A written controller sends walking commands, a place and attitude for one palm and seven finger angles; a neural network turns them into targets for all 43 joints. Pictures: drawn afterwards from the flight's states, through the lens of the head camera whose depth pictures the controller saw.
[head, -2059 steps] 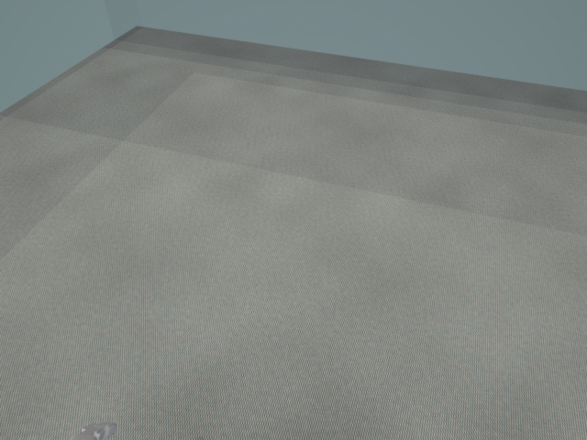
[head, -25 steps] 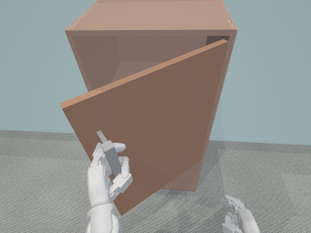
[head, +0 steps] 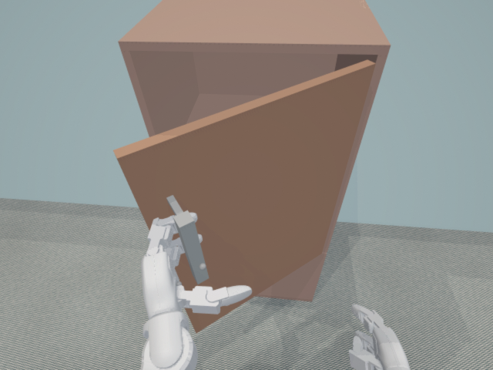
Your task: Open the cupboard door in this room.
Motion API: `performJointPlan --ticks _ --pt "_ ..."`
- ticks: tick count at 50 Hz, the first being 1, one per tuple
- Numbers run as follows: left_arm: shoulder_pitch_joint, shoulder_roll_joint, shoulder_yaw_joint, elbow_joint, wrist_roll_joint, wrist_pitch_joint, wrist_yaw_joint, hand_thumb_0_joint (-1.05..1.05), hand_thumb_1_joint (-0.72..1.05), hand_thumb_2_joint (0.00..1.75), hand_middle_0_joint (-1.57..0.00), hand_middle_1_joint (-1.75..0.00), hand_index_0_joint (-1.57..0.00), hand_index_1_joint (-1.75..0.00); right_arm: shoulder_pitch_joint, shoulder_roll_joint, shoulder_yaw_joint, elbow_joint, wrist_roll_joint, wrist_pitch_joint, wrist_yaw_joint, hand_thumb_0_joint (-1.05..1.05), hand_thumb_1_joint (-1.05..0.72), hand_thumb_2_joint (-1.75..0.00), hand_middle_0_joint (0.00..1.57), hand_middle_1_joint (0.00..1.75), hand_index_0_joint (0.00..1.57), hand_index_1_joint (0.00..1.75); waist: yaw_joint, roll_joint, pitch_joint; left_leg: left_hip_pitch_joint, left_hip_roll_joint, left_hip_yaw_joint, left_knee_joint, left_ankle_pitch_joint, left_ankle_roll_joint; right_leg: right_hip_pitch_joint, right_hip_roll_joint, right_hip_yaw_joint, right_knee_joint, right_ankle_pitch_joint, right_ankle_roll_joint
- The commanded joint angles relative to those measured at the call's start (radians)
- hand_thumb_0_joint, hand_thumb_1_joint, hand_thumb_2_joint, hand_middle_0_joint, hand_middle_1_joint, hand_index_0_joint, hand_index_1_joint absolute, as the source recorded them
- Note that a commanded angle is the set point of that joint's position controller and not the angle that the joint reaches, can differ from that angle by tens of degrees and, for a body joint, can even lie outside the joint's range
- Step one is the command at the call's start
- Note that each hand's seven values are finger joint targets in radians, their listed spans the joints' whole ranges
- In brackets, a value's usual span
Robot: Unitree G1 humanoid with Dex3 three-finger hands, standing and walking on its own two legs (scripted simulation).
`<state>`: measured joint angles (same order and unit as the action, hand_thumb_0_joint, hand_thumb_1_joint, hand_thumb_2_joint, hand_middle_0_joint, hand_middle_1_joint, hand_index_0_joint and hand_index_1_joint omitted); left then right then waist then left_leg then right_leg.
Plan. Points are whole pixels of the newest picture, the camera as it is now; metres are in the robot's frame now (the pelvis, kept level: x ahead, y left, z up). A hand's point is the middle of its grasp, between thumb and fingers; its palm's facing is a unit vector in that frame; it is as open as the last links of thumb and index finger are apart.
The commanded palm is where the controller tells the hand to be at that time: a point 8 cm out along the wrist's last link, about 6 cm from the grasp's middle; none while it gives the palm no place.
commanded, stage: open thumb and fingers to let go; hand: left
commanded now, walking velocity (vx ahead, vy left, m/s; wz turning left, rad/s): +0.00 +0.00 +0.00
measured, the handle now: (187, 241) +0.29 +0.12 +0.09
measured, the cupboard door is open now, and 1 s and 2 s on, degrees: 39 40 40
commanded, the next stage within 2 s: slide the hand sideways off the handle in 0.26 s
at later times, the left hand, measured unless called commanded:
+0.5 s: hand (199, 277) +0.23 +0.09 +0.09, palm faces +0.05 -1.00 -0.05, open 15.8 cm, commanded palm +0.20 +0.11 +0.09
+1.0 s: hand (185, 305) +0.19 +0.10 +0.09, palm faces -0.09 -1.00 -0.02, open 16.2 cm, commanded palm +0.17 +0.16 +0.09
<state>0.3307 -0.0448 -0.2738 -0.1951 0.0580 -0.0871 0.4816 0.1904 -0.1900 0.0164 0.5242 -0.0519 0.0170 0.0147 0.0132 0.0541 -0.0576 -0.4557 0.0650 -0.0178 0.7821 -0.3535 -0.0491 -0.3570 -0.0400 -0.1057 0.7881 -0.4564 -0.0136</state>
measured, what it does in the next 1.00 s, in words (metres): stands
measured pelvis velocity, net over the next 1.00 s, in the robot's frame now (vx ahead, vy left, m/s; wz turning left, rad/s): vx -0.01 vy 0.01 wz -0.02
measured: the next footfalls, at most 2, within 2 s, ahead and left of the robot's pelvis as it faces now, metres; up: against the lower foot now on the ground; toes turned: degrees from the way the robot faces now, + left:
none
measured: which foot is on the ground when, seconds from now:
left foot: down 0.00-1.00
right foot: down 0.00-1.00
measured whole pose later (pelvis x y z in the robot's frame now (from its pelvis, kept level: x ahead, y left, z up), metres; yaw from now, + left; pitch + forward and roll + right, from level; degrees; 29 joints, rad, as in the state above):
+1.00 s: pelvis -0.01 +0.01 -0.01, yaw -1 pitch +3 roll +0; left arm 0.51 0.13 -0.18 -0.36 -0.08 -0.15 0.00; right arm 0.26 -0.21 0.04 0.44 0.00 -0.09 -0.01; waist 0.00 0.04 -0.05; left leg -0.52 0.06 0.01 0.84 -0.37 -0.03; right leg -0.44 -0.05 -0.07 0.85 -0.46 0.00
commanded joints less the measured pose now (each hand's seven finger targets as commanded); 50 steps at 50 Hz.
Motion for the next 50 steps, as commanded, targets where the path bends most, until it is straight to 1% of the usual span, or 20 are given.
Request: performJointPlan --ticks 1,8,12,18,19,20,21,22,24,25,26,27,28,32,35,36,37,38,41,50 --pt "-0.184 -0.148 -0.076 -0.229 0.034 -0.056 0.024 0.0 -0.5 0.3 -0.24 -0.85 -0.24 -0.85 -0.142 -0.081 -0.026 -0.173 0.007 -0.054 -0.003 0.0 -0.9 -0.9 0.2 0.3 0.2 0.3 -0.011 -0.097 -0.113 0.131 -0.057 0.003 -0.071 0.161 0.069 -0.059 0.03 0.034 -0.169 0.244 -0.009" --pt "-0.268 -0.155 -0.063 -0.176 0.031 -0.027 0.049 0.0 -0.5 0.3 -0.18 -0.5 -0.18 -0.5 -0.17 -0.076 -0.02 -0.154 0.006 -0.044 -0.006 0.0 -0.9 -0.9 0.2 0.3 0.2 0.3 -0.009 -0.105 -0.107 0.138 -0.057 0.0 -0.087 0.119 0.065 -0.073 0.032 0.029 -0.19 0.167 -0.011" --pt "-0.311 -0.186 -0.083 -0.138 0.038 -0.006 0.063 0.0 -0.5 0.3 -0.15 -0.3 -0.15 -0.3 -0.183 -0.071 -0.017 -0.144 0.008 -0.037 -0.001 0.0 -0.9 -0.9 0.2 0.3 0.2 0.3 -0.006 -0.073 -0.105 0.141 -0.056 -0.007 -0.102 0.103 0.061 -0.077 0.035 0.017 -0.182 0.146 -0.018" --pt "-0.341 -0.179 -0.072 -0.136 0.035 0.0 0.066 0.0 -0.5 0.3 -0.15 -0.3 -0.15 -0.3 -0.189 -0.071 -0.02 -0.138 0.007 -0.034 -0.003 0.0 -0.9 -0.9 0.2 0.3 0.2 0.3 -0.007 -0.09 -0.117 0.148 -0.056 -0.003 -0.105 0.096 0.06 -0.07 0.034 0.02 -0.195 0.131 -0.017" --pt "-0.34 -0.079 -0.252 -0.126 0.127 -0.041 -0.129 0.0 -0.5 0.3 -0.15 -0.3 -0.15 -0.3 -0.106 -0.108 -0.018 -0.111 0.011 -0.036 0.008 0.0 -0.9 -0.9 0.2 0.3 0.2 0.3 -0.096 -0.153 -0.036 0.153 -0.053 -0.01 -0.102 0.109 0.075 -0.135 0.029 0.06 -0.188 0.182 -0.008" --pt "-0.379 -0.027 -0.187 -0.194 0.086 -0.087 -0.236 0.0 -0.5 0.3 -0.15 -0.3 -0.15 -0.3 -0.098 -0.098 -0.026 -0.146 0.022 -0.044 0.002 0.0 -0.9 -0.9 0.2 0.3 0.2 0.3 -0.061 -0.109 -0.111 0.142 -0.053 -0.01 -0.103 0.123 0.08 -0.099 0.029 0.06 -0.162 0.223 -0.014" --pt "-0.371 0.004 -0.187 -0.227 0.068 -0.115 -0.315 0.0 -0.5 0.3 -0.15 -0.3 -0.15 -0.3 -0.093 -0.103 -0.026 -0.16 0.026 -0.053 -0.005 0.0 -0.9 -0.9 0.2 0.3 0.2 0.3 -0.054 -0.051 -0.159 0.163 -0.055 -0.005 -0.097 0.141 0.083 -0.079 0.027 0.06 -0.137 0.257 -0.018" --pt "-0.368 0.029 -0.173 -0.251 0.033 -0.131 -0.385 0.0 -0.5 0.3 -0.15 -0.3 -0.15 -0.3 -0.091 -0.099 -0.022 -0.173 0.037 -0.067 -0.011 0.0 -0.9 -0.9 0.2 0.3 0.2 0.3 -0.053 -0.027 -0.174 0.164 -0.059 -0.003 -0.094 0.132 0.083 -0.082 0.024 0.054 -0.129 0.257 -0.018" --pt "-0.297 0.056 -0.139 -0.254 -0.043 -0.142 -0.504 0.0 -0.5 0.3 -0.15 -0.3 -0.15 -0.3 -0.079 -0.102 -0.014 -0.193 0.05 -0.092 -0.023 0.0 -0.9 -0.9 0.2 0.3 0.2 0.3 -0.054 -0.049 -0.164 0.15 -0.061 -0.006 -0.097 0.107 0.082 -0.083 0.027 0.043 -0.127 0.239 -0.014" --pt "-0.27 0.048 -0.122 -0.269 -0.079 -0.141 -0.529 0.0 -0.5 0.3 -0.15 -0.3 -0.15 -0.3 -0.083 -0.099 -0.012 -0.212 0.057 -0.106 -0.029 0.0 -0.9 -0.9 0.2 0.3 0.2 0.3 -0.05 -0.062 -0.151 0.141 -0.06 -0.008 -0.101 0.086 0.081 -0.089 0.032 0.036 -0.128 0.213 -0.01" --pt "-0.251 0.028 -0.112 -0.263 -0.108 -0.131 -0.531 0.0 -0.5 0.3 -0.15 -0.3 -0.15 -0.3 -0.091 -0.099 -0.007 -0.218 0.064 -0.119 -0.031 0.0 -0.9 -0.9 0.2 0.3 0.2 0.3 -0.045 -0.042 -0.134 0.136 -0.059 -0.015 -0.109 0.06 0.076 -0.099 0.035 0.028 -0.129 0.174 -0.011" --pt "-0.237 0.019 -0.093 -0.256 -0.13 -0.124 -0.52 0.0 -0.5 0.3 -0.15 -0.3 -0.15 -0.3 -0.09 -0.098 -0.004 -0.22 0.066 -0.131 -0.034 0.0 -0.9 -0.9 0.2 0.3 0.2 0.3 -0.048 -0.069 -0.102 0.118 -0.056 -0.022 -0.117 0.022 0.072 -0.119 0.038 0.017 -0.133 0.134 -0.005" --pt "-0.214 0.031 -0.059 -0.258 -0.142 -0.116 -0.503 0.0 -0.5 0.3 -0.15 -0.3 -0.15 -0.3 -0.09 -0.103 -0.005 -0.221 0.066 -0.14 -0.036 0.0 -0.9 -0.9 0.2 0.3 0.2 0.3 -0.038 -0.089 -0.1 0.108 -0.057 -0.025 -0.119 0.003 0.069 -0.123 0.04 0.016 -0.136 0.111 -0.003" --pt "-0.135 0.071 0.002 -0.278 -0.112 -0.104 -0.424 0.0 -0.5 0.3 -0.15 -0.3 -0.15 -0.3 -0.086 -0.104 -0.007 -0.228 0.058 -0.16 -0.028 0.0 -0.9 -0.9 0.2 0.3 0.2 0.3 -0.015 -0.102 -0.101 0.091 -0.053 -0.024 -0.129 -0.006 0.064 -0.122 0.041 0.013 -0.122 0.093 -0.004" --pt "-0.107 0.094 0.018 -0.3 -0.079 -0.107 -0.403 0.0 -0.5 0.3 -0.15 -0.3 -0.15 -0.3 -0.072 -0.103 -0.008 -0.235 0.052 -0.159 -0.022 0.0 -0.9 -0.9 0.2 0.3 0.2 0.3 -0.01 -0.085 -0.102 0.083 -0.054 -0.014 -0.121 -0.003 0.064 -0.126 0.04 0.021 -0.115 0.091 -0.006" --pt "-0.068 0.11 0.034 -0.304 -0.076 -0.105 -0.402 0.0 -0.5 0.3 -0.15 -0.3 -0.15 -0.3 -0.074 -0.105 -0.01 -0.237 0.05 -0.158 -0.021 0.0 -0.9 -0.9 0.2 0.3 0.2 0.3 0.002 -0.073 -0.111 0.081 -0.053 -0.011 -0.121 0.008 0.064 -0.114 0.04 0.023 -0.115 0.099 -0.009" --pt "-0.048 0.104 0.033 -0.302 -0.081 -0.105 -0.407 0.0 -0.5 0.3 -0.15 -0.3 -0.15 -0.3 -0.071 -0.101 -0.008 -0.241 0.051 -0.156 -0.019 0.0 -0.9 -0.9 0.2 0.3 0.2 0.3 -0.004 -0.091 -0.098 0.077 -0.052 -0.006 -0.118 0.01 0.065 -0.119 0.04 0.023 -0.119 0.101 -0.006" --pt "-0.031 0.128 0.065 -0.31 -0.086 -0.108 -0.411 0.0 -0.5 0.3 -0.15 -0.3 -0.15 -0.3 -0.068 -0.105 -0.011 -0.242 0.052 -0.155 -0.021 0.0 -0.9 -0.9 0.2 0.3 0.2 0.3 0.001 -0.09 -0.101 0.073 -0.052 0.0 -0.113 0.014 0.064 -0.113 0.041 0.027 -0.119 0.105 -0.006" --pt "0.05 0.142 0.087 -0.331 -0.098 -0.107 -0.424 0.0 -0.5 0.3 -0.15 -0.3 -0.15 -0.3 -0.063 -0.105 -0.009 -0.253 0.053 -0.152 -0.02 0.0 -0.9 -0.9 0.2 0.3 0.2 0.3 0.01 -0.073 -0.089 0.059 -0.053 0.007 -0.107 0.03 0.064 -0.103 0.043 0.027 -0.116 0.124 -0.006" --pt "0.131 0.196 0.168 -0.416 -0.158 -0.154 -0.485 0.0 -0.5 0.3 -0.15 -0.3 -0.15 -0.3 -0.03 -0.114 -0.018 -0.265 0.058 -0.176 -0.035 0.0 -0.9 -0.9 0.2 0.3 0.2 0.3 -0.006 -0.065 -0.085 0.023 -0.064 0.019 -0.047 0.044 0.067 -0.136 0.046 0.04 -0.1 0.152 0.005"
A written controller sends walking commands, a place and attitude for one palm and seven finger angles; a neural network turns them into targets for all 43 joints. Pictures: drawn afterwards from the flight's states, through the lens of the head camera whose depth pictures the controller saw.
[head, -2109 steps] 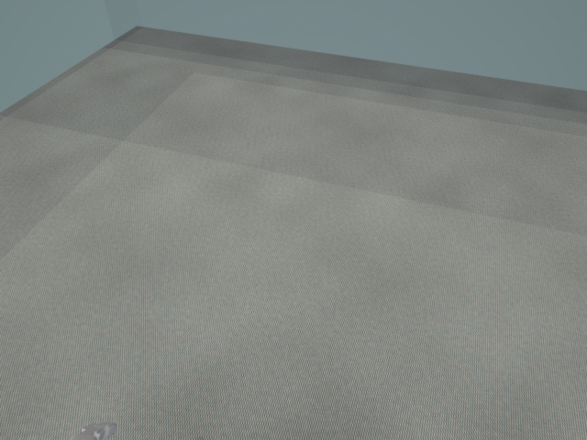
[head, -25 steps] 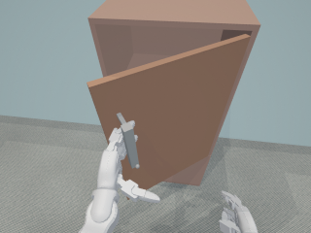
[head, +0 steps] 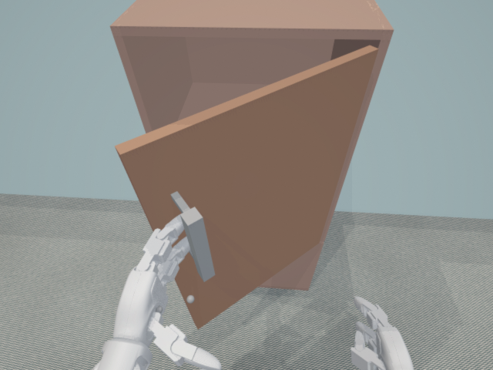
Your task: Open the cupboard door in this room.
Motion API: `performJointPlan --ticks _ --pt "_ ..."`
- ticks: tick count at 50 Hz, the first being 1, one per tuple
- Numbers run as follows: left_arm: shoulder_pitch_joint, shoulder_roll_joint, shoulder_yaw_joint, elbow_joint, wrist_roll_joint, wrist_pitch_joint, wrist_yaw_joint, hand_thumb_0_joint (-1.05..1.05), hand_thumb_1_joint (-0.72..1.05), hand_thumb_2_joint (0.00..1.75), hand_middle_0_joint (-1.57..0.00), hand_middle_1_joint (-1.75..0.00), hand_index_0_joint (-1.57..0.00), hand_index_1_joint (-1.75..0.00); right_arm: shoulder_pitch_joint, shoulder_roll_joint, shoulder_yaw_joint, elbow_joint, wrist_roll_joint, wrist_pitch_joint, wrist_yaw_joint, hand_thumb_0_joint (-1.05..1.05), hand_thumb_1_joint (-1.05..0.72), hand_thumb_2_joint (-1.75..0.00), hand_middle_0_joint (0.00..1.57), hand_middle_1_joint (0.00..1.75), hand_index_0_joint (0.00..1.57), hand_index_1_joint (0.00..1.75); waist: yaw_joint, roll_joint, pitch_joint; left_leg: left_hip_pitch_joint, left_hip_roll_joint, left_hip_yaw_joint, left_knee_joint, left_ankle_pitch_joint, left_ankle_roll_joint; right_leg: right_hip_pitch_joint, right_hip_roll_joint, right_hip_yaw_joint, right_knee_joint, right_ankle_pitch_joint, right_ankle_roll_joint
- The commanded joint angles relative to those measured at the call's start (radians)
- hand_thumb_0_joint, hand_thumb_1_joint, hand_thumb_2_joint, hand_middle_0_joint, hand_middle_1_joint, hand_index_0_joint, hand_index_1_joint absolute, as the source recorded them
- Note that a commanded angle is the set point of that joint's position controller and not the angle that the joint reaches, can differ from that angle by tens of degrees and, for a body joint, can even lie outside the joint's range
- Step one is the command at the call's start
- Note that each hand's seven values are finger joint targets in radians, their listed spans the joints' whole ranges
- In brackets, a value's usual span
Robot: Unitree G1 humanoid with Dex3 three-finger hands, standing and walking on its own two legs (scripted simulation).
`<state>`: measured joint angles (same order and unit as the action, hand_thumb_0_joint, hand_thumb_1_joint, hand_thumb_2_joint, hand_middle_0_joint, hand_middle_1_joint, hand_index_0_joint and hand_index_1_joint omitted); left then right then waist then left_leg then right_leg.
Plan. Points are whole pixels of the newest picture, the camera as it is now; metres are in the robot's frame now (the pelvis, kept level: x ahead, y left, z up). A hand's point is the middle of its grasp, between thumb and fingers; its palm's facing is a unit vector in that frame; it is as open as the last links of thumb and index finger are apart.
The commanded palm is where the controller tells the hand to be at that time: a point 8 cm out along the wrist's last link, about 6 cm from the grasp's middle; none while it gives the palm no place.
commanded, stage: slide the hand sideways off the handle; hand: left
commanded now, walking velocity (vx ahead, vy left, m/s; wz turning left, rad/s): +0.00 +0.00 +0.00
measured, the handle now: (193, 238) +0.29 +0.10 +0.10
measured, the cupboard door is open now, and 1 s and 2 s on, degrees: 40 40 40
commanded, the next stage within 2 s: draw the hand back to the body in 0.56 s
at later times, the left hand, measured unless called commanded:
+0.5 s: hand (136, 325) +0.16 +0.15 +0.09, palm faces +0.01 -1.00 -0.06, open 16.1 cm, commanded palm +0.13 +0.21 +0.10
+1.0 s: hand (101, 326) +0.15 +0.18 +0.11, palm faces -0.02 -1.00 -0.06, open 16.3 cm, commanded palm +0.12 +0.24 +0.13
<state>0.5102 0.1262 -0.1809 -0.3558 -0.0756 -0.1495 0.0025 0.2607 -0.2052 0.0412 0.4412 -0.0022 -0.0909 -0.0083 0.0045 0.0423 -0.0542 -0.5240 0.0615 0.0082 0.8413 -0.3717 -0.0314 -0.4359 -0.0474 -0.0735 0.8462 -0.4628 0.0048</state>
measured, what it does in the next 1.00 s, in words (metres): stands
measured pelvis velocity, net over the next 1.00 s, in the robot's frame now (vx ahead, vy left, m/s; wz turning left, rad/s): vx -0.01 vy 0.01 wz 0.02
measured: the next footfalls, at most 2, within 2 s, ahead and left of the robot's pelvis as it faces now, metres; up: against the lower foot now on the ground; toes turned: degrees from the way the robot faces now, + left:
none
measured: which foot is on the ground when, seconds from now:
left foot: down 0.00-1.00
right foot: down 0.00-1.00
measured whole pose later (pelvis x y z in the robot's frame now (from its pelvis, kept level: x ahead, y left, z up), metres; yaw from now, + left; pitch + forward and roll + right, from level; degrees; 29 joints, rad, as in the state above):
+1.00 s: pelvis -0.01 +0.01 +0.00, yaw +1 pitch +2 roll -2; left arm 0.63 0.25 0.12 -0.46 -0.28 -0.12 -0.24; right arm 0.26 -0.20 0.04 0.48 0.05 -0.17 -0.07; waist 0.04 0.06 -0.08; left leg -0.56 0.06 -0.02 0.91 -0.39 -0.02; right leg -0.43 -0.04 -0.10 0.85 -0.46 0.02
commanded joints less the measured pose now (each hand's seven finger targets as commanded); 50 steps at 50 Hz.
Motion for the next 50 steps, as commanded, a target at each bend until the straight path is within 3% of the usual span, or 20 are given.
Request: performJointPlan --ticks 1,9,18,22,28,33,36,38,42,48,50 --pt "-0.036 0.048 0.101 -0.245 -0.028 -0.096 -0.012 0.0 -0.5 0.3 -0.15 -0.3 -0.15 -0.3 -0.095 -0.101 -0.046 -0.176 0.008 -0.071 -0.016 0.0 -0.9 -0.9 0.2 0.3 0.2 0.3 0.002 -0.08 -0.093 0.09 -0.059 -0.008 -0.098 0.076 0.051 -0.048 0.055 0.012 -0.158 0.171 -0.013" --pt "0.116 0.095 0.21 -0.262 -0.094 -0.107 -0.087 0.0 -0.5 0.3 -0.15 -0.3 -0.15 -0.3 -0.085 -0.098 -0.064 -0.177 0.021 -0.079 -0.029 0.0 -0.9 -0.9 0.2 0.3 0.2 0.3 0.024 -0.085 -0.141 0.059 -0.072 0.006 -0.051 0.168 0.051 -0.002 0.049 0.027 -0.124 0.331 -0.003" --pt "0.204 0.149 0.337 -0.243 -0.182 -0.149 -0.188 0.0 -0.5 0.3 -0.15 -0.3 -0.15 -0.3 -0.098 -0.093 -0.08 -0.161 0.036 -0.068 -0.048 0.0 -0.9 -0.9 0.2 0.3 0.2 0.3 0.031 -0.074 -0.127 0.022 -0.077 0.0 -0.008 0.187 0.045 0.001 0.038 0.057 -0.116 0.413 0.011" --pt "0.197 0.173 0.358 -0.244 -0.211 -0.168 -0.234 0.0 -0.5 0.3 -0.15 -0.3 -0.15 -0.3 -0.103 -0.1 -0.085 -0.158 0.04 -0.074 -0.055 0.0 -0.9 -0.9 0.2 0.3 0.2 0.3 0.02 -0.07 -0.119 0.01 -0.077 -0.006 0.005 0.172 0.047 -0.024 0.036 0.064 -0.12 0.39 0.015" --pt "0.153 0.162 0.315 -0.245 -0.237 -0.187 -0.307 0.0 -0.5 0.3 -0.15 -0.3 -0.15 -0.3 -0.101 -0.117 -0.083 -0.155 0.046 -0.107 -0.059 0.0 -0.9 -0.9 0.2 0.3 0.2 0.3 0.001 -0.062 -0.115 0.011 -0.074 -0.021 0.008 0.146 0.053 -0.065 0.047 0.052 -0.116 0.302 0.007" --pt "0.159 0.161 0.311 -0.252 -0.219 -0.164 -0.279 0.0 -0.5 0.3 -0.15 -0.3 -0.15 -0.3 -0.107 -0.11 -0.081 -0.162 0.047 -0.121 -0.057 0.0 -0.9 -0.9 0.2 0.3 0.2 0.3 0.022 -0.029 -0.123 0.017 -0.071 -0.027 -0.011 0.124 0.052 -0.078 0.056 0.028 -0.101 0.227 -0.007" --pt "0.138 0.215 0.367 -0.287 -0.203 -0.142 -0.243 0.0 -0.5 0.3 -0.15 -0.3 -0.15 -0.3 -0.116 -0.107 -0.078 -0.157 0.049 -0.113 -0.058 0.0 -0.9 -0.9 0.2 0.3 0.2 0.3 0.04 0.0 -0.13 0.028 -0.066 -0.03 -0.039 0.107 0.05 -0.061 0.062 0.012 -0.099 0.191 -0.016" --pt "0.145 0.182 0.343 -0.314 -0.21 -0.123 -0.233 0.0 -0.5 0.3 -0.15 -0.3 -0.15 -0.3 -0.122 -0.099 -0.07 -0.17 0.053 -0.114 -0.058 0.0 -0.9 -0.9 0.2 0.3 0.2 0.3 0.037 0.02 -0.119 0.041 -0.065 -0.031 -0.055 0.091 0.049 -0.066 0.064 0.002 -0.106 0.179 -0.014" --pt "0.137 0.182 0.347 -0.314 -0.214 -0.082 -0.229 0.0 -0.5 0.3 -0.15 -0.3 -0.15 -0.3 -0.133 -0.104 -0.061 -0.164 0.055 -0.12 -0.059 0.0 -0.9 -0.9 0.2 0.3 0.2 0.3 0.035 0.001 -0.096 0.049 -0.06 -0.04 -0.087 0.056 0.047 -0.06 0.07 -0.012 -0.124 0.139 -0.013" --pt "0.067 0.2 0.357 -0.334 -0.216 -0.028 -0.235 0.0 -0.5 0.3 -0.15 -0.3 -0.15 -0.3 -0.137 -0.117 -0.044 -0.15 0.057 -0.146 -0.068 0.0 -0.9 -0.9 0.2 0.3 0.2 0.3 0.029 0.039 -0.051 0.073 -0.056 -0.053 -0.135 -0.016 0.044 -0.065 0.073 -0.019 -0.167 0.054 -0.013" --pt "0.058 0.225 0.389 -0.341 -0.22 -0.017 -0.231 0.0 -0.5 0.3 -0.15 -0.3 -0.15 -0.3 -0.135 -0.117 -0.043 -0.143 0.057 -0.159 -0.071 0.0 -0.9 -0.9 0.2 0.3 0.2 0.3 0.034 0.008 -0.065 0.085 -0.055 -0.058 -0.146 -0.01 0.044 -0.046 0.074 -0.021 -0.176 0.061 -0.014"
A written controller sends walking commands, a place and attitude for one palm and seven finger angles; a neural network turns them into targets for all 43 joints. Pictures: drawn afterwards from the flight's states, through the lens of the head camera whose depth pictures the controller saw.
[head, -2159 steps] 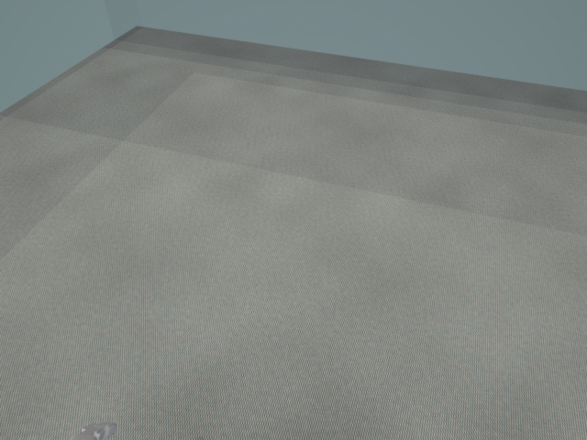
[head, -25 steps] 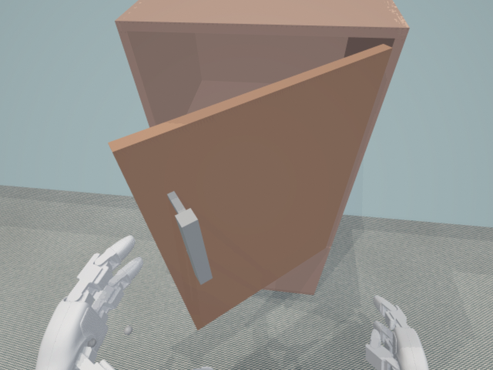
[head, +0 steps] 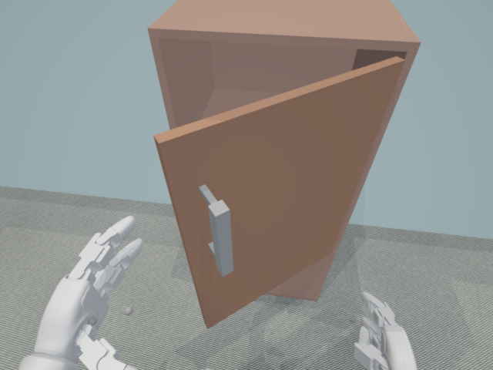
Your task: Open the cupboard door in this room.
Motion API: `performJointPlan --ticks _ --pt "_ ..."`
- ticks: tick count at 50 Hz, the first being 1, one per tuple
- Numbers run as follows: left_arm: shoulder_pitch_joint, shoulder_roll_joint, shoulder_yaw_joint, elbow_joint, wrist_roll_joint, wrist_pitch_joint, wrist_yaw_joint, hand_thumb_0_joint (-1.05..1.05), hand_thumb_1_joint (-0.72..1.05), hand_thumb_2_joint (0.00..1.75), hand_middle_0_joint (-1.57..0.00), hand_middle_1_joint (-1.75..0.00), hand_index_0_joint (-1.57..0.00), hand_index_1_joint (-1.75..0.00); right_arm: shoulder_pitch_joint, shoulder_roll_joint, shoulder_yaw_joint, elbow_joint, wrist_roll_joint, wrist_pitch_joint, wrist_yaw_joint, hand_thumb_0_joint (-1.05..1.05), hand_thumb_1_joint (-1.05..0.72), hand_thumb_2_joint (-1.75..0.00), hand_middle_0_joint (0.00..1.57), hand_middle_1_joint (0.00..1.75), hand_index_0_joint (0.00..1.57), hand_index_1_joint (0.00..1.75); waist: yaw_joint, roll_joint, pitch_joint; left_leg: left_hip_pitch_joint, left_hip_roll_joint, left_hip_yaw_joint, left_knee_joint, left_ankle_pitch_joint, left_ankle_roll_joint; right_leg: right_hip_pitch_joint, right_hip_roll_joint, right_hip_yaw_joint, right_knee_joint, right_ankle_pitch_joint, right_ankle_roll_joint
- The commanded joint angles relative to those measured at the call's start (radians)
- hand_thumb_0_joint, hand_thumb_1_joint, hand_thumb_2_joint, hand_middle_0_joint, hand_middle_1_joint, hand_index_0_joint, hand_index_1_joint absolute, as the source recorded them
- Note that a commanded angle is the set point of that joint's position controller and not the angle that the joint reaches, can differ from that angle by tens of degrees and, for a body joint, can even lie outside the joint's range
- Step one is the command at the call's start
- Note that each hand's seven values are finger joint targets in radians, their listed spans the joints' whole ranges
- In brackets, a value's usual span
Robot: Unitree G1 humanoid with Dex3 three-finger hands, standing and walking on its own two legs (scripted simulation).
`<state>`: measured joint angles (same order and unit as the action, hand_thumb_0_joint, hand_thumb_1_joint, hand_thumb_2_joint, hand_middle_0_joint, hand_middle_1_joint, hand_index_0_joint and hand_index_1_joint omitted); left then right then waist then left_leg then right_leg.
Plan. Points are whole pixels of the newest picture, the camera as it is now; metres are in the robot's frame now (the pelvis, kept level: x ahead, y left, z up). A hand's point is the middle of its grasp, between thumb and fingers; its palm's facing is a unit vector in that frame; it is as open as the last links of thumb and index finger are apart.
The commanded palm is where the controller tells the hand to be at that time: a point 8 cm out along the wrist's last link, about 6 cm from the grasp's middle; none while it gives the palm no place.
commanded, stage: draw the hand back to the body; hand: left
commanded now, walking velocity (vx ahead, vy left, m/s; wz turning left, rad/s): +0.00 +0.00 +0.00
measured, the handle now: (215, 232) +0.30 +0.08 +0.10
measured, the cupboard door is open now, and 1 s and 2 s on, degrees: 40 40 40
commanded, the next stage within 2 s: step back with the hand held close in 1.24 s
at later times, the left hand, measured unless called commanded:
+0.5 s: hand (81, 264) +0.20 +0.23 +0.15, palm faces +0.31 -0.88 -0.36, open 13.4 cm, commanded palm +0.15 +0.27 +0.18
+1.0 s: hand (71, 209) +0.25 +0.24 +0.20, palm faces +0.42 -0.81 -0.40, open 7.9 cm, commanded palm +0.20 +0.28 +0.21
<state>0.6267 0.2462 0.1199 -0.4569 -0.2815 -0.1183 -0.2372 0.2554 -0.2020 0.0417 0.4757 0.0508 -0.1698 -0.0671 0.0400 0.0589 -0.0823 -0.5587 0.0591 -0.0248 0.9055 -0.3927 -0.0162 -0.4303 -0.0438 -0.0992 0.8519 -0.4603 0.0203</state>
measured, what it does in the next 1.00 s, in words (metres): stands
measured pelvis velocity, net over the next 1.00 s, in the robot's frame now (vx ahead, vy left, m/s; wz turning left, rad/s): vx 0.05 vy -0.01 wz -0.05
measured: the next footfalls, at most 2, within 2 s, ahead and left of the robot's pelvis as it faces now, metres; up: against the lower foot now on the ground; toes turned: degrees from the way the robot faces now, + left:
none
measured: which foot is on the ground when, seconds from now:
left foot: down 0.00-1.00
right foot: down 0.00-1.00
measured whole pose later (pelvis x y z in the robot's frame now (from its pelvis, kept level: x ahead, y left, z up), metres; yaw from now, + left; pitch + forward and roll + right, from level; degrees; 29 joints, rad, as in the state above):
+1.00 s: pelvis +0.05 -0.01 +0.05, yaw -3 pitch -4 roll +0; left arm 0.46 0.34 0.34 -0.41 -0.07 -0.04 0.11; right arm 0.17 -0.22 0.01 0.63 -0.01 -0.09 -0.08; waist 0.08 0.05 0.02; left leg -0.12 0.05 0.05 0.42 -0.24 -0.03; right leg -0.03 -0.03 -0.05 0.39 -0.30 0.02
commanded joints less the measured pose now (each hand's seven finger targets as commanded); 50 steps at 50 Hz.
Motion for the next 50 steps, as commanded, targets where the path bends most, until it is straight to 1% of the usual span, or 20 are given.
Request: performJointPlan --ticks 1,4,6,8,9,10,11,12,13,14,16,20,21,24,28,35,37,43,47,50 --pt "-0.056 0.115 0.104 -0.226 -0.015 -0.04 0.01 0.0 -0.5 0.3 -0.15 -0.3 -0.15 -0.3 -0.137 -0.121 -0.043 -0.168 0.004 -0.084 -0.014 0.0 -0.9 -0.9 0.2 0.3 0.2 0.3 0.004 -0.016 -0.033 0.121 -0.053 -0.025 -0.214 0.009 0.03 -0.044 0.072 0.006 -0.19 0.055 -0.03" --pt "-0.093 0.121 0.114 -0.238 -0.023 -0.023 0.005 0.0 -0.47 0.32 -0.15 -0.3 -0.15 -0.3 -0.137 -0.124 -0.037 -0.16 0.009 -0.098 -0.018 0.0 -0.9 -0.9 0.2 0.3 0.2 0.3 0.0 0.025 -0.015 0.141 -0.054 -0.022 -0.234 -0.001 0.026 -0.04 0.072 0.005 -0.211 0.05 -0.029" --pt "-0.103 0.126 0.129 -0.223 -0.027 -0.011 0.002 0.0 -0.4 0.34 -0.15 -0.3 -0.15 -0.3 -0.142 -0.127 -0.037 -0.149 0.008 -0.109 -0.02 0.0 -0.9 -0.9 0.2 0.3 0.2 0.3 0.004 -0.009 -0.018 0.151 -0.053 -0.025 -0.247 0.006 0.027 -0.016 0.073 0.003 -0.223 0.059 -0.029" --pt "-0.106 0.127 0.135 -0.24 -0.033 -0.001 -0.007 0.0 -0.32 0.37 -0.16 -0.3 -0.16 -0.3 -0.144 -0.128 -0.033 -0.145 0.01 -0.119 -0.02 0.0 -0.9 -0.9 0.2 0.3 0.2 0.3 0.007 0.032 -0.027 0.174 -0.056 -0.021 -0.259 0.032 0.026 0.001 0.072 0.0 -0.231 0.087 -0.03" --pt "-0.138 0.27 0.171 -0.346 0.126 -0.012 0.157 0.0 -0.29 0.39 -0.16 -0.3 -0.16 -0.3 -0.158 -0.113 -0.027 -0.157 -0.01 -0.107 -0.048 0.0 -0.9 -0.9 0.2 0.3 0.2 0.3 0.05 0.011 -0.003 0.185 -0.05 0.002 -0.301 0.01 0.022 0.029 0.057 0.058 -0.314 0.076 -0.041" --pt "-0.059 0.178 0.139 -0.286 0.14 0.01 0.226 0.0 -0.26 0.4 -0.16 -0.3 -0.16 -0.3 -0.152 -0.092 -0.021 -0.14 -0.022 -0.101 -0.06 0.0 -0.9 -0.9 0.2 0.3 0.2 0.3 0.027 -0.003 0.048 0.2 -0.053 0.019 -0.308 -0.002 0.02 0.02 0.048 0.056 -0.353 0.042 -0.04" --pt "-0.068 0.176 0.131 -0.277 0.169 0.023 0.269 0.0 -0.22 0.42 -0.16 -0.3 -0.16 -0.3 -0.151 -0.099 -0.022 -0.124 -0.024 -0.093 -0.062 0.0 -0.9 -0.9 0.2 0.3 0.2 0.3 0.028 -0.028 0.064 0.215 -0.049 0.018 -0.318 0.003 0.022 0.038 0.047 0.052 -0.377 0.037 -0.038" --pt "-0.054 0.15 0.113 -0.242 0.188 0.03 0.296 0.0 -0.18 0.43 -0.16 -0.3 -0.16 -0.3 -0.153 -0.096 -0.019 -0.112 -0.027 -0.083 -0.064 0.0 -0.9 -0.9 0.2 0.3 0.2 0.3 0.018 -0.008 0.086 0.238 -0.045 0.026 -0.329 0.013 0.023 0.038 0.045 0.048 -0.385 0.045 -0.035" --pt "-0.068 0.149 0.105 -0.25 0.203 0.028 0.313 0.0 -0.15 0.45 -0.16 -0.3 -0.16 -0.3 -0.152 -0.101 -0.02 -0.106 -0.03 -0.076 -0.063 0.0 -0.9 -0.9 0.2 0.3 0.2 0.3 0.015 0.015 0.078 0.263 -0.044 0.026 -0.346 0.02 0.022 0.055 0.042 0.044 -0.392 0.057 -0.034" --pt "-0.071 0.154 0.109 -0.236 0.211 0.027 0.328 0.0 -0.12 0.47 -0.16 -0.3 -0.16 -0.3 -0.157 -0.101 -0.019 -0.098 -0.034 -0.07 -0.062 0.0 -0.9 -0.9 0.2 0.3 0.2 0.3 0.015 0.006 0.091 0.274 -0.042 0.027 -0.366 0.025 0.023 0.072 0.041 0.042 -0.407 0.062 -0.033" --pt "-0.092 0.19 0.14 -0.23 0.226 0.02 0.352 0.0 -0.05 0.5 -0.17 -0.3 -0.17 -0.3 -0.168 -0.111 -0.025 -0.081 -0.042 -0.067 -0.066 0.0 -0.9 -0.9 0.2 0.3 0.2 0.3 0.021 -0.018 0.068 0.314 -0.04 0.03 -0.397 0.06 0.028 0.126 0.04 0.042 -0.43 0.095 -0.033" --pt "-0.121 0.184 0.143 -0.251 0.241 0.007 0.369 0.0 0.09 0.55 -0.17 -0.3 -0.17 -0.3 -0.173 -0.115 -0.027 -0.061 -0.05 -0.065 -0.059 0.0 -0.9 -0.9 0.2 0.3 0.2 0.3 0.019 0.025 0.043 0.394 -0.038 0.039 -0.448 0.154 0.03 0.192 0.039 0.04 -0.448 0.195 -0.032" --pt "-0.128 0.202 0.155 -0.241 0.247 0.005 0.374 0.0 0.13 0.57 -0.17 -0.3 -0.17 -0.3 -0.178 -0.12 -0.029 -0.049 -0.052 -0.067 -0.058 0.0 -0.9 -0.9 0.2 0.3 0.2 0.3 0.024 0.019 0.037 0.404 -0.036 0.035 -0.462 0.178 0.029 0.218 0.04 0.037 -0.45 0.218 -0.035" --pt "-0.123 0.194 0.163 -0.251 0.247 0.002 0.376 0.0 0.23 0.62 -0.18 -0.3 -0.18 -0.3 -0.182 -0.121 -0.032 -0.042 -0.054 -0.063 -0.047 0.0 -0.9 -0.9 0.2 0.3 0.2 0.3 0.026 0.026 0.032 0.433 -0.034 0.037 -0.489 0.247 0.028 0.254 0.042 0.035 -0.454 0.281 -0.034" --pt "-0.122 0.211 0.21 -0.21 0.241 0.009 0.377 0.0 0.37 0.68 -0.18 -0.3 -0.18 -0.3 -0.19 -0.121 -0.038 -0.029 -0.055 -0.039 -0.04 0.0 -0.9 -0.9 0.2 0.3 0.2 0.3 0.032 -0.007 0.042 0.453 -0.032 0.047 -0.508 0.312 0.027 0.292 0.044 0.035 -0.472 0.346 -0.032" --pt "-0.179 0.244 0.27 -0.217 0.235 0.008 0.376 0.0 0.62 0.78 -0.19 -0.3 -0.19 -0.3 -0.191 -0.124 -0.048 -0.022 -0.056 -0.008 -0.029 0.0 -0.9 -0.9 0.2 0.3 0.2 0.3 0.034 0.018 0.01 0.506 -0.03 0.063 -0.511 0.416 0.026 0.327 0.045 0.042 -0.484 0.441 -0.029" --pt "-0.183 0.249 0.287 -0.188 0.23 0.013 0.376 0.0 0.69 0.81 -0.19 -0.3 -0.19 -0.3 -0.195 -0.124 -0.049 -0.016 -0.058 0.001 -0.029 0.0 -0.9 -0.9 0.2 0.3 0.2 0.3 0.035 -0.02 0.025 0.505 -0.029 0.065 -0.51 0.437 0.028 0.332 0.045 0.041 -0.488 0.471 -0.027" --pt "-0.239 0.282 0.341 -0.178 0.222 0.013 0.376 0.0 0.9 0.9 -0.2 -0.3 -0.2 -0.3 -0.197 -0.123 -0.056 -0.008 -0.056 0.02 -0.025 0.0 -0.9 -0.9 0.2 0.3 0.2 0.3 0.037 0.009 -0.005 0.536 -0.031 0.08 -0.501 0.512 0.031 0.349 0.041 0.045 -0.486 0.548 -0.022" --pt "-0.206 0.237 0.301 -0.124 0.216 0.02 0.364 0.0 0.9 0.9 -0.2 -0.3 -0.2 -0.3 -0.203 -0.127 -0.062 -0.013 -0.053 0.035 -0.019 0.0 -0.9 -0.9 0.2 0.3 0.2 0.3 0.032 -0.041 0.029 0.527 -0.029 0.085 -0.508 0.488 0.036 0.336 0.042 0.045 -0.5 0.544 -0.016" --pt "-0.228 0.266 0.318 -0.162 0.218 0.012 0.364 0.0 0.9 0.9 -0.2 -0.3 -0.2 -0.3 -0.209 -0.127 -0.065 -0.018 -0.053 0.037 -0.019 0.0 -0.9 -0.9 0.2 0.3 0.2 0.3 0.036 -0.029 0.011 0.533 -0.035 0.091 -0.507 0.461 0.039 0.338 0.043 0.051 -0.507 0.533 -0.015"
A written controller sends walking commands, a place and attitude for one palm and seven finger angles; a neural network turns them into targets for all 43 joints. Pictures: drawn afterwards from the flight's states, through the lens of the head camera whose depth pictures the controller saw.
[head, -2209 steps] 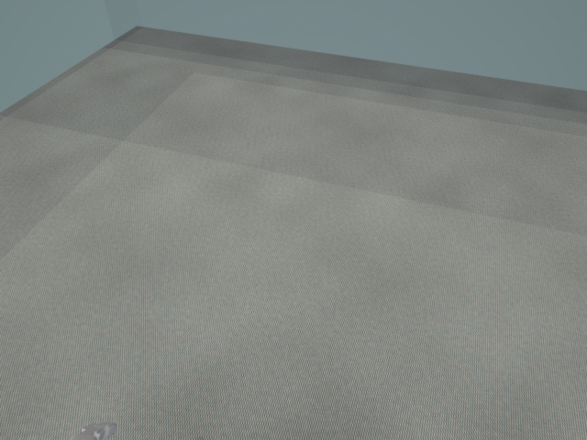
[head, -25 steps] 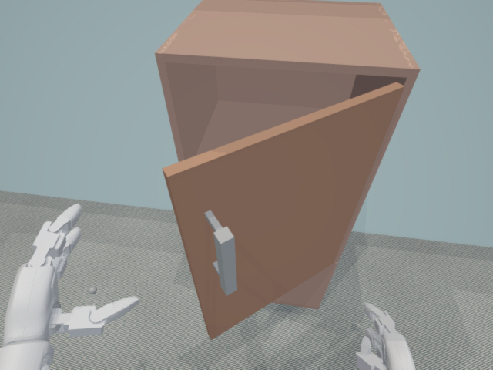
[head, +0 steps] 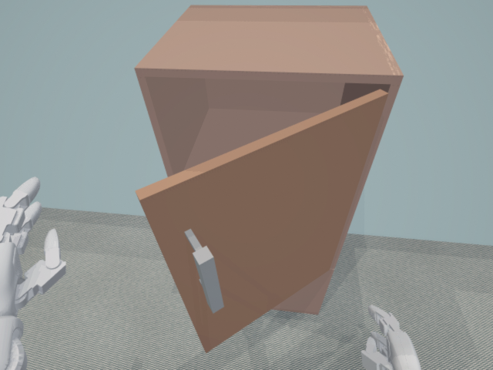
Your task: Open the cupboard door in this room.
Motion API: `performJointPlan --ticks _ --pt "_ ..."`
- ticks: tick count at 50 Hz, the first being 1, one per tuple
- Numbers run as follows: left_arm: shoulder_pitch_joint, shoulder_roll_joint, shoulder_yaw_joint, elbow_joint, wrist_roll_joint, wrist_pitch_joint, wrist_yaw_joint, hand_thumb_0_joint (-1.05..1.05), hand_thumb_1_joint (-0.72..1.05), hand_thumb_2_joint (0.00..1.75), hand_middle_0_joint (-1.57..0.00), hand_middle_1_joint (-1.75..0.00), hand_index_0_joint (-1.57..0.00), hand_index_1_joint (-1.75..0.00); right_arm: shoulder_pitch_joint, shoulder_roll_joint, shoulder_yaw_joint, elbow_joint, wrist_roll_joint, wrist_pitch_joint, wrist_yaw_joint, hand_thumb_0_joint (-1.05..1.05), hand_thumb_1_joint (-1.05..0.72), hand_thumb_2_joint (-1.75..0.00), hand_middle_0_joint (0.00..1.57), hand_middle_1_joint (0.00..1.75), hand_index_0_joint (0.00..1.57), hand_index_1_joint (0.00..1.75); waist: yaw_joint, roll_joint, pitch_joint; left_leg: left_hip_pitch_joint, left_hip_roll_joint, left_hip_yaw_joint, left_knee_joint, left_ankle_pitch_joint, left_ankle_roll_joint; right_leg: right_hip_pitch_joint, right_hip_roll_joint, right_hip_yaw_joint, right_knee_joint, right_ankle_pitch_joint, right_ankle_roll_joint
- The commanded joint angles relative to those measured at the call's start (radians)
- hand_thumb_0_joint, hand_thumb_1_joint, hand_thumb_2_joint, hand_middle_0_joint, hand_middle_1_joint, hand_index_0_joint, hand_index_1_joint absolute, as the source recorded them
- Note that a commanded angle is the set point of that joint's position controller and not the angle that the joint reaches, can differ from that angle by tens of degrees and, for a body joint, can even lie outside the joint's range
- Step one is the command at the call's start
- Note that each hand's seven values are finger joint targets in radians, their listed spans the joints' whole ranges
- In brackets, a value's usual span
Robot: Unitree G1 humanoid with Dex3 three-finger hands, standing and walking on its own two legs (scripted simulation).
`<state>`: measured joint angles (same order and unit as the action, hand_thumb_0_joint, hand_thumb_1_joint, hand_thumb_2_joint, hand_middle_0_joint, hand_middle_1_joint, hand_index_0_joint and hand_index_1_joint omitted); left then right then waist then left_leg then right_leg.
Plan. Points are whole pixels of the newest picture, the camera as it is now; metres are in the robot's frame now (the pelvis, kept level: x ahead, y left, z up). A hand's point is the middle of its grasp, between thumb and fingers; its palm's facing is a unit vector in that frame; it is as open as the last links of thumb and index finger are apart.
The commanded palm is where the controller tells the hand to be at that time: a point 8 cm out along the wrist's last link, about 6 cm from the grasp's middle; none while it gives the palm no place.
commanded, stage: draw the hand back to the body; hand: left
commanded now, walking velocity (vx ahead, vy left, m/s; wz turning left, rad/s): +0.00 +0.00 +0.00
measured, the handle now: (204, 272) +0.25 +0.11 +0.06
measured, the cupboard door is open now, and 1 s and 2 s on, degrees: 40 40 40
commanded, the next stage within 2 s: step back with the hand held close in 0.24 s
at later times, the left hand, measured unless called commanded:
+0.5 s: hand (52, 270) +0.18 +0.26 +0.16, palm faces +0.42 -0.79 -0.45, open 7.4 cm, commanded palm +0.12 +0.30 +0.17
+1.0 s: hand out of the picture +0.09 +0.29 +0.15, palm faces +0.41 -0.77 -0.50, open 7.4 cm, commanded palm +0.03 +0.33 +0.17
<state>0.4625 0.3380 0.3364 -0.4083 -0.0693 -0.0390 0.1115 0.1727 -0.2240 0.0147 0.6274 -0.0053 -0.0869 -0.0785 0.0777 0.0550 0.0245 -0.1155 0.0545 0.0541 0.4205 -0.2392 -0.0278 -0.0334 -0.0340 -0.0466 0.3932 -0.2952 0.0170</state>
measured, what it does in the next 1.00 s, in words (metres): shifts its weight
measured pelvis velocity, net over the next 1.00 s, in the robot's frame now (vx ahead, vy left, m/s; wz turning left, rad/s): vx -0.11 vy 0.03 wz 0.01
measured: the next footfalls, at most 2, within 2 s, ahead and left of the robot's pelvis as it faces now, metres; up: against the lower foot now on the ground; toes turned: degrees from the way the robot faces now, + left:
right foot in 1.38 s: -0.23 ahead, -0.05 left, +0.00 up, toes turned -1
left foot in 1.60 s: -0.22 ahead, +0.16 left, +0.00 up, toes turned +5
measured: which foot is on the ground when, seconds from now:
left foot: down 0.00-1.00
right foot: down 0.00-1.00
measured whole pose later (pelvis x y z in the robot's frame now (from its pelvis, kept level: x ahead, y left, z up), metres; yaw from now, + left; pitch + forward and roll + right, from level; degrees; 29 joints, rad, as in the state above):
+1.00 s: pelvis -0.11 +0.03 -0.02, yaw +0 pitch -1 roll -2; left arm 0.55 0.41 0.43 -0.54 -0.04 -0.19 0.14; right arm 0.20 -0.21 -0.01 0.55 0.01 -0.07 -0.08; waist 0.01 0.02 0.09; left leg -0.42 0.05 0.05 0.59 -0.18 0.02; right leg -0.33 -0.03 -0.02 0.55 -0.22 0.04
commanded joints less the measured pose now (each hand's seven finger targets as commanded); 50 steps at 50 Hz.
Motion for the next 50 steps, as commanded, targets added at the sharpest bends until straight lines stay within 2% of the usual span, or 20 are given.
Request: performJointPlan --ticks 1,3,4,5,7,10,12,17,18,19,20,23,26,30,31,37,41,44,48,50 --pt "-0.078 0.193 0.113 -0.225 0.01 -0.071 0.018 0.0 0.9 0.9 -0.2 -0.3 -0.2 -0.3 -0.129 -0.106 -0.039 -0.166 0.003 -0.048 -0.01 0.0 -0.9 -0.9 0.2 0.3 0.2 0.3 0.001 0.011 -0.102 0.097 -0.032 0.011 -0.021 0.319 0.048 -0.051 0.032 0.0 -0.048 0.375 -0.017" --pt "-0.063 0.192 0.12 -0.226 0.009 -0.074 0.02 0.0 0.9 0.9 -0.2 -0.3 -0.2 -0.3 -0.127 -0.099 -0.039 -0.167 0.001 -0.052 -0.013 0.0 -0.9 -0.9 0.2 0.3 0.2 0.3 0.003 -0.007 -0.118 0.102 -0.033 0.012 -0.018 0.327 0.049 -0.049 0.031 -0.002 -0.042 0.388 -0.014" --pt "-0.063 0.193 0.119 -0.236 0.008 -0.075 0.02 0.0 0.9 0.9 -0.2 -0.3 -0.2 -0.3 -0.127 -0.099 -0.039 -0.166 0.002 -0.054 -0.014 0.0 -0.9 -0.9 0.2 0.3 0.2 0.3 0.002 0.013 -0.12 0.105 -0.034 0.017 -0.014 0.33 0.05 -0.049 0.03 0.003 -0.043 0.4 -0.013" --pt "-0.059 0.196 0.123 -0.233 0.008 -0.076 0.021 0.0 0.9 0.9 -0.2 -0.3 -0.2 -0.3 -0.125 -0.097 -0.039 -0.164 0.002 -0.055 -0.013 0.0 -0.9 -0.9 0.2 0.3 0.2 0.3 0.001 -0.01 -0.113 0.102 -0.034 0.015 -0.014 0.332 0.049 -0.05 0.032 0.0 -0.045 0.404 -0.013" --pt "-0.068 0.191 0.119 -0.222 0.007 -0.076 0.019 0.0 0.9 0.9 -0.2 -0.3 -0.2 -0.3 -0.126 -0.099 -0.038 -0.161 0.002 -0.056 -0.016 0.0 -0.9 -0.9 0.2 0.3 0.2 0.3 -0.002 0.011 -0.095 0.1 -0.033 0.012 -0.02 0.323 0.046 -0.057 0.031 -0.002 -0.049 0.387 -0.013" --pt "-0.065 0.184 0.118 -0.202 0.004 -0.08 0.017 0.0 0.9 0.9 -0.2 -0.3 -0.2 -0.3 -0.129 -0.097 -0.04 -0.159 0.003 -0.057 -0.016 0.0 -0.9 -0.9 0.2 0.3 0.2 0.3 -0.003 -0.023 -0.073 0.096 -0.033 0.017 -0.024 0.283 0.048 -0.074 0.034 -0.001 -0.063 0.359 -0.01" --pt "-0.072 0.18 0.112 -0.199 0.004 -0.084 0.014 0.0 0.9 0.9 -0.2 -0.3 -0.2 -0.3 -0.132 -0.099 -0.042 -0.157 0.005 -0.056 -0.018 0.0 -0.9 -0.9 0.2 0.3 0.2 0.3 -0.005 -0.006 -0.076 0.101 -0.032 0.018 -0.028 0.271 0.048 -0.073 0.032 0.003 -0.068 0.345 -0.01" --pt "-0.078 0.182 0.113 -0.176 0.003 -0.09 0.012 0.0 0.9 0.9 -0.2 -0.3 -0.2 -0.3 -0.136 -0.1 -0.042 -0.153 0.003 -0.062 -0.018 0.0 -0.9 -0.9 0.2 0.3 0.2 0.3 -0.004 -0.027 -0.056 0.098 -0.033 0.015 -0.037 0.232 0.049 -0.087 0.034 0.004 -0.085 0.303 -0.009" --pt "-0.155 0.204 0.117 -0.25 0.003 -0.101 0.013 0.0 0.9 0.9 -0.2 -0.3 -0.2 -0.3 -0.144 -0.1 -0.041 -0.156 0.004 -0.067 -0.019 0.0 -0.9 -0.9 0.2 0.3 0.2 0.3 -0.006 -0.008 -0.081 0.106 -0.037 0.012 -0.036 0.22 0.049 -0.082 0.033 0.01 -0.088 0.289 -0.009" --pt "-0.229 0.338 0.248 -0.288 0.005 -0.142 0.017 0.0 0.9 0.9 -0.2 -0.3 -0.2 -0.3 -0.126 -0.113 -0.033 -0.183 0.007 -0.045 -0.019 0.0 -0.9 -0.9 0.2 0.3 0.2 0.3 -0.05 -0.071 0.004 0.038 -0.017 0.008 0.014 0.19 0.061 -0.194 -0.015 0.069 -0.132 0.381 -0.008" --pt "-0.104 0.265 0.198 -0.176 0.005 -0.138 0.005 0.0 0.9 0.9 -0.2 -0.3 -0.2 -0.3 -0.134 -0.098 -0.034 -0.16 0.004 -0.023 -0.02 0.0 -0.9 -0.9 0.2 0.3 0.2 0.3 -0.054 -0.129 -0.015 0.028 -0.022 0.0 0.039 0.186 0.06 -0.186 -0.037 0.062 -0.119 0.434 -0.008" --pt "-0.002 0.211 0.15 -0.19 0.008 -0.141 -0.004 0.0 0.9 0.9 -0.2 -0.3 -0.2 -0.3 -0.132 -0.11 -0.046 -0.191 0.004 0.011 -0.018 0.0 -0.9 -0.9 0.2 0.3 0.2 0.3 -0.056 -0.022 -0.082 0.037 -0.007 0.01 0.029 0.278 0.053 -0.165 -0.041 0.049 -0.062 0.486 -0.004" --pt "0.053 0.229 0.168 -0.222 0.008 -0.14 0.003 0.0 0.9 0.9 -0.2 -0.3 -0.2 -0.3 -0.126 -0.117 -0.055 -0.209 0.005 0.031 -0.021 0.0 -0.9 -0.9 0.2 0.3 0.2 0.3 -0.055 0.007 -0.138 0.038 0.01 0.006 0.02 0.358 0.049 -0.149 -0.032 0.035 -0.026 0.475 0.0" --pt "0.067 0.254 0.194 -0.267 0.008 -0.141 0.016 0.0 0.9 0.9 -0.2 -0.3 -0.2 -0.3 -0.118 -0.111 -0.061 -0.24 0.013 0.045 -0.021 0.0 -0.9 -0.9 0.2 0.3 0.2 0.3 -0.058 -0.057 -0.165 0.005 0.024 0.001 0.021 0.349 0.046 -0.155 -0.019 0.042 0.002 0.447 0.006" --pt "0.071 0.275 0.21 -0.274 0.009 -0.144 0.022 0.0 0.9 0.9 -0.2 -0.3 -0.2 -0.3 -0.124 -0.114 -0.064 -0.236 0.011 0.047 -0.025 0.0 -0.9 -0.9 0.2 0.3 0.2 0.3 -0.055 -0.017 -0.17 -0.003 0.025 -0.002 0.013 0.338 0.047 -0.149 -0.024 0.041 0.013 0.437 0.004" --pt "0.099 0.265 0.22 -0.323 0.014 -0.165 0.043 0.0 0.9 0.9 -0.2 -0.3 -0.2 -0.3 -0.106 -0.116 -0.068 -0.257 0.017 0.03 -0.022 0.0 -0.9 -0.9 0.2 0.3 0.2 0.3 -0.056 0.039 -0.163 -0.131 0.052 -0.039 -0.036 0.189 0.057 -0.125 0.006 0.04 0.078 0.286 0.009" --pt "0.107 0.255 0.231 -0.317 0.024 -0.186 0.051 0.0 0.9 0.9 -0.2 -0.3 -0.2 -0.3 -0.099 -0.125 -0.072 -0.254 0.017 0.006 -0.019 0.0 -0.9 -0.9 0.2 0.3 0.2 0.3 -0.062 0.071 -0.111 -0.305 0.073 -0.078 -0.096 -0.104 0.078 -0.088 0.018 0.044 0.122 0.166 0.009" --pt "0.087 0.241 0.227 -0.315 0.032 -0.201 0.054 0.0 0.9 0.9 -0.2 -0.3 -0.2 -0.3 -0.079 -0.13 -0.073 -0.254 0.019 -0.015 -0.014 0.0 -0.9 -0.9 0.2 0.3 0.2 0.3 -0.071 0.052 -0.074 -0.407 0.076 -0.091 -0.095 -0.287 0.085 -0.102 0.019 0.062 0.125 0.049 0.007" --pt "0.054 0.237 0.223 -0.326 0.038 -0.217 0.059 0.0 0.9 0.9 -0.2 -0.3 -0.2 -0.3 -0.065 -0.128 -0.074 -0.241 0.012 -0.041 -0.015 0.0 -0.9 -0.9 0.2 0.3 0.2 0.3 -0.075 0.044 -0.045 -0.406 0.058 -0.098 -0.063 -0.369 0.07 -0.205 0.012 0.076 0.074 -0.163 -0.011" --pt "0.047 0.251 0.227 -0.345 0.035 -0.226 0.066 0.0 0.9 0.9 -0.2 -0.3 -0.2 -0.3 -0.051 -0.117 -0.074 -0.225 0.01 -0.051 -0.014 0.0 -0.9 -0.9 0.2 0.3 0.2 0.3 -0.077 -0.017 -0.062 -0.295 0.013 -0.066 0.046 -0.296 0.047 -0.329 -0.025 0.126 -0.007 -0.22 -0.036"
